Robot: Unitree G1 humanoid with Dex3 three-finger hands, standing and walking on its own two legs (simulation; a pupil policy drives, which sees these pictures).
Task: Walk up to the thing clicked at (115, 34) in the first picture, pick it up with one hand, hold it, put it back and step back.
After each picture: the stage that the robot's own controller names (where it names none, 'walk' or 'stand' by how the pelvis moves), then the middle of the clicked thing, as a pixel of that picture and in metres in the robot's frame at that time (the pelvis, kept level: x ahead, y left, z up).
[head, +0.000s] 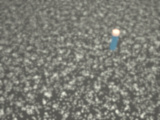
stand; (114, 40) +1.39 -0.30 -0.65
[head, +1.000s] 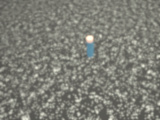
walk; (90, 47) +1.28 +0.09 -0.62
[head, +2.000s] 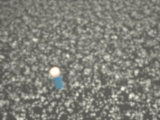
walk; (57, 79) +0.76 +0.32 -0.65
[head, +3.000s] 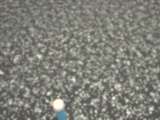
walk; (60, 111) +0.50 +0.24 -0.64
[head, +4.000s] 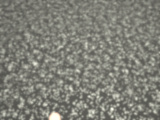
stand; out of the picture +0.42 +0.22 -0.65
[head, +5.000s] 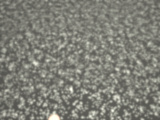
stand; out of the picture +0.40 +0.22 -0.66
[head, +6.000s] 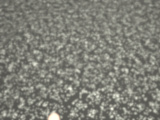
stand; out of the picture +0.41 +0.23 -0.66
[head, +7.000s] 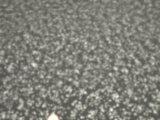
stand; out of the picture +0.40 +0.24 -0.66
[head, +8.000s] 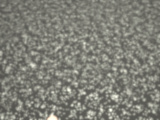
go down; out of the picture +0.39 +0.24 -0.66
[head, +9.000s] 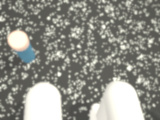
go down; (24, 49) +0.48 +0.25 -0.31
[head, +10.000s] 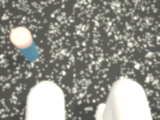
go down; (27, 47) +0.48 +0.25 -0.27
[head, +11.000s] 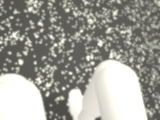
close in; out of the picture +0.47 +0.29 -0.17
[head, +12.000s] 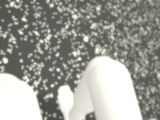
close; out of the picture +0.47 +0.30 -0.16
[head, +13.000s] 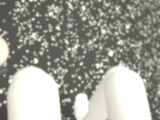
lift; out of the picture +0.35 +0.26 -0.14
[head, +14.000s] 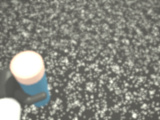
lift; (35, 84) +0.31 +0.17 +0.04
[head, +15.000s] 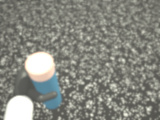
hold; (47, 85) +0.32 +0.14 +0.04
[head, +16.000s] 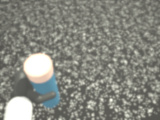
hold; (45, 85) +0.32 +0.15 +0.04
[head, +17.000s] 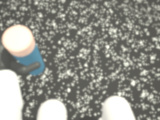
crouch; (28, 55) +0.42 +0.19 -0.04
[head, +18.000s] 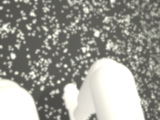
lower; out of the picture +0.46 +0.26 -0.18
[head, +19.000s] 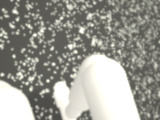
lower; out of the picture +0.46 +0.28 -0.17
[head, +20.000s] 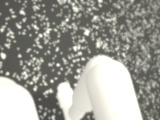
lower; out of the picture +0.45 +0.29 -0.17
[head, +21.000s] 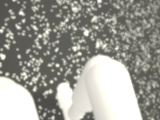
lower; out of the picture +0.45 +0.29 -0.17
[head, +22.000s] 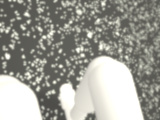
rest; out of the picture +0.44 +0.27 -0.17
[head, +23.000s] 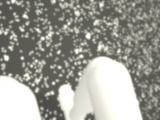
open; out of the picture +0.45 +0.26 -0.17
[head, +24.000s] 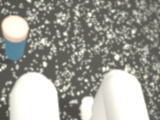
stand; (14, 42) +0.46 +0.23 -0.21
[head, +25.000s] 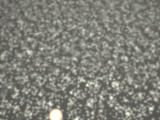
stand; out of the picture +0.39 +0.18 -0.57
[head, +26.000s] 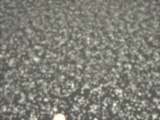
stand; out of the picture +0.40 +0.18 -0.60
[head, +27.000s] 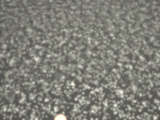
stand; out of the picture +0.40 +0.17 -0.60
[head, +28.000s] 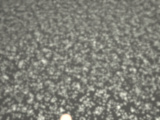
stand; out of the picture +0.42 +0.17 -0.65
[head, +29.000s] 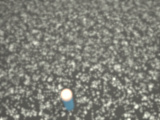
walk; (68, 100) +0.50 +0.17 -0.63
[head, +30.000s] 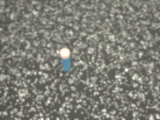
walk; (65, 60) +0.77 +0.17 -0.62
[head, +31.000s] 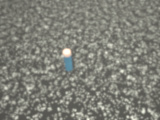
stand; (68, 60) +1.01 +0.25 -0.64
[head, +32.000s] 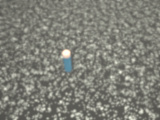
stand; (67, 61) +1.02 +0.22 -0.66
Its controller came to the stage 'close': yes
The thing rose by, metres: 0.68
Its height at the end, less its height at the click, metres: +0.00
